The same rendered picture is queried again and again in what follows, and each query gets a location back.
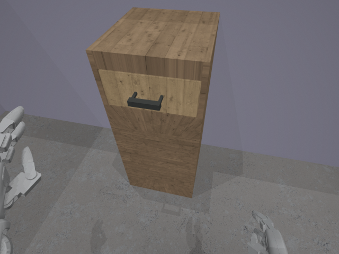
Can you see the right robot hand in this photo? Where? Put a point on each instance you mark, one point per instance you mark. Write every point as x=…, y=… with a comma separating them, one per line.
x=272, y=240

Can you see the drawer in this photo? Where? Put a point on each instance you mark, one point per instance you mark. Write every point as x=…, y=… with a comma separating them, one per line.
x=181, y=96

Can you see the handle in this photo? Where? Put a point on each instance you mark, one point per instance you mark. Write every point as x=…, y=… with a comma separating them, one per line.
x=144, y=103

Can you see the robot left forearm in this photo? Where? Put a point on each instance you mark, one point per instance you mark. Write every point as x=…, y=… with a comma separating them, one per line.
x=6, y=245

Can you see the left robot hand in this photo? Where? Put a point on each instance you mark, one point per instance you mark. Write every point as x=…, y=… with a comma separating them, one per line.
x=11, y=130

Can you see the cabinet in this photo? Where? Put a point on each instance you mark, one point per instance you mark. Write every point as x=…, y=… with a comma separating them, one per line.
x=159, y=151

